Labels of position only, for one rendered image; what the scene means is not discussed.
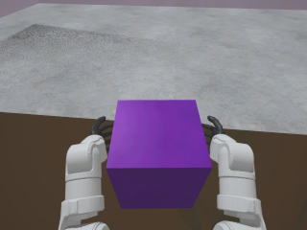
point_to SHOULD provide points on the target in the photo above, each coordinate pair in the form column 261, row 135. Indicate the right robot upper arm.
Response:
column 233, row 225

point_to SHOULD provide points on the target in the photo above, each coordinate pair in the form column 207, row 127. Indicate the right robot hand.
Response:
column 216, row 129

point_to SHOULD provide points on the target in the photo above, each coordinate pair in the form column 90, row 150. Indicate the robot right forearm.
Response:
column 237, row 188

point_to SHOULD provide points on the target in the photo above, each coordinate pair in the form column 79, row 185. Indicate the carton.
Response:
column 158, row 157

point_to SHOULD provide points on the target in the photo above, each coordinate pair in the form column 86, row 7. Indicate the robot left forearm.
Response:
column 83, row 187

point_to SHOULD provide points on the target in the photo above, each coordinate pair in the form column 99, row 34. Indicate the left robot hand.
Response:
column 97, row 130

